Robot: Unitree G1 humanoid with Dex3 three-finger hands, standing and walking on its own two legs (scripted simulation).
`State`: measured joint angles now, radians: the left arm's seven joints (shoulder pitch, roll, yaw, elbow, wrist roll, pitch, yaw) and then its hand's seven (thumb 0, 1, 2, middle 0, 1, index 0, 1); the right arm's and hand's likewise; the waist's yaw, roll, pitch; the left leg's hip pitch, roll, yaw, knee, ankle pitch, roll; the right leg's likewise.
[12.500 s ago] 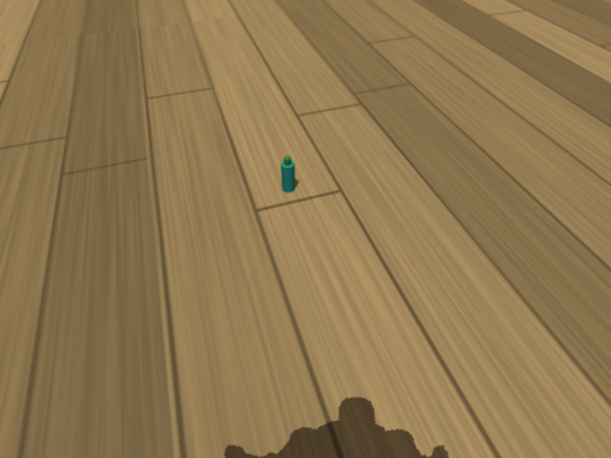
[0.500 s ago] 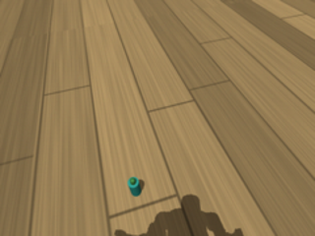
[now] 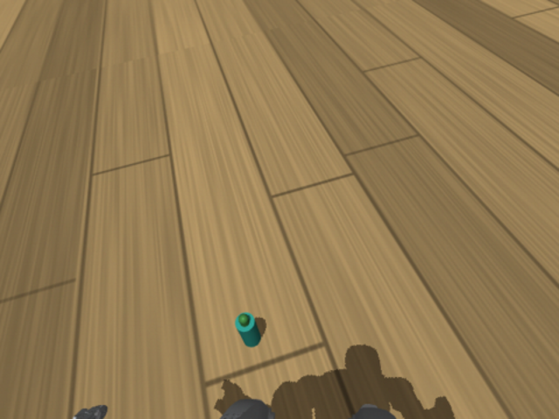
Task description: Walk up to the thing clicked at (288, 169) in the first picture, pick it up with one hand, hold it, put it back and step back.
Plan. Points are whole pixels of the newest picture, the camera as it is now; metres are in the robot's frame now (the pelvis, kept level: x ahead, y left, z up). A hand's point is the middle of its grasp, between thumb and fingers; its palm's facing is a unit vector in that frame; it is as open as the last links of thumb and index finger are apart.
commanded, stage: walk up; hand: left
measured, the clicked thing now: (247, 328) +0.48 +0.20 -0.65
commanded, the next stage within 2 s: stand in 0.88 s
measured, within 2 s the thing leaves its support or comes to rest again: neither
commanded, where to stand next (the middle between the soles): +0.12 +0.02 m, yaw -5 degrees
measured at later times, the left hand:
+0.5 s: hand out of the picture +0.10 +0.28 -0.15, palm faces -0.06 -0.94 -0.34, open 7.4 cm
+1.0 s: hand (132, 414) +0.16 +0.27 -0.13, palm faces -0.09 -0.93 -0.34, open 7.3 cm
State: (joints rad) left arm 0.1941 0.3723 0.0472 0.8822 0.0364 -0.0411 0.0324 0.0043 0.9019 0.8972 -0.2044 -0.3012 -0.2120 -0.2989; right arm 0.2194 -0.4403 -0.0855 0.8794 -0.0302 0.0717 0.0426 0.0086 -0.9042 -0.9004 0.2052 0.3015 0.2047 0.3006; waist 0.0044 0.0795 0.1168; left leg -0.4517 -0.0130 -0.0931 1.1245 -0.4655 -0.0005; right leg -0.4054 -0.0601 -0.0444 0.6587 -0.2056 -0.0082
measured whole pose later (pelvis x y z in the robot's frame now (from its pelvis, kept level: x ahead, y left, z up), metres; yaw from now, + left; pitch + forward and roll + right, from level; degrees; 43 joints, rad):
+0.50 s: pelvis +0.02 +0.03 +0.00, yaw -1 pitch -2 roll +1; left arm 0.18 0.36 0.01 0.99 0.00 -0.02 -0.02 0.01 0.91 0.90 -0.20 -0.30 -0.21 -0.30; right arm 0.21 -0.38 -0.03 0.98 -0.01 -0.04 0.00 0.01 -0.90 -0.90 0.21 0.30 0.21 0.30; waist -0.01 -0.02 0.08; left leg -0.22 0.01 0.02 0.66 -0.41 -0.01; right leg -0.35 -0.01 0.02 0.69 -0.31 0.00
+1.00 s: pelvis +0.03 +0.02 +0.02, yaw -3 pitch -2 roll +1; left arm 0.06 0.36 0.00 1.08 0.00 -0.01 -0.01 0.01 0.91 0.90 -0.20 -0.30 -0.21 -0.30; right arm 0.12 -0.37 -0.02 1.10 -0.01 -0.02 0.00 0.01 -0.90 -0.90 0.21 0.30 0.21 0.30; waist -0.02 0.00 0.08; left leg -0.10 0.03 0.04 0.45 -0.31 -0.03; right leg -0.24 0.01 0.05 0.50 -0.22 0.00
